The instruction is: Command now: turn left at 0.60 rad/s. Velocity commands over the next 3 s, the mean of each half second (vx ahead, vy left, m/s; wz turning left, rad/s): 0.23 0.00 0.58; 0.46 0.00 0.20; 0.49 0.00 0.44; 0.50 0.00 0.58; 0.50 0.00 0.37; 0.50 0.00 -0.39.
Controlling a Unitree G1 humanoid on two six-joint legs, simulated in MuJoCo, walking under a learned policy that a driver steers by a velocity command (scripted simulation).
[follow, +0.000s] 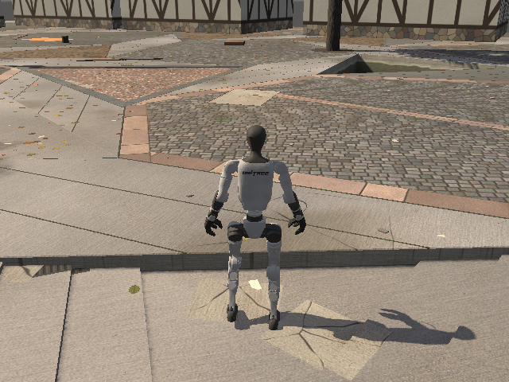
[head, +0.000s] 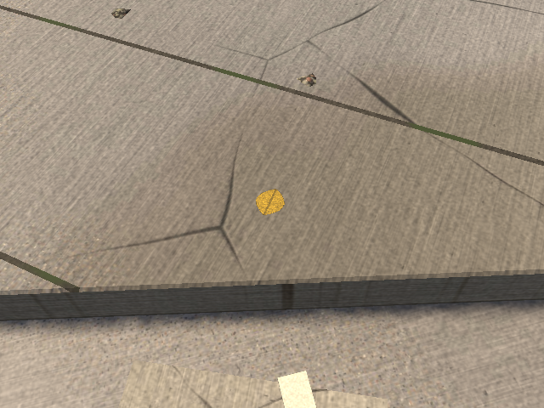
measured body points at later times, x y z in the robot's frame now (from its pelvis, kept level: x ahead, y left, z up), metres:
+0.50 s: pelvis +0.10 +0.06 +0.00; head +0.11 +0.09 +0.45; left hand +0.22 +0.38 -0.09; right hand +0.23 -0.21 -0.09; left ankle +0.00 +0.14 -0.74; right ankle +0.27 -0.07 -0.71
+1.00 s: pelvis +0.35 +0.11 +0.00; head +0.38 +0.12 +0.44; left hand +0.24 +0.37 -0.13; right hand +0.64 -0.02 -0.08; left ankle +0.45 +0.29 -0.71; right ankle +0.28 -0.04 -0.74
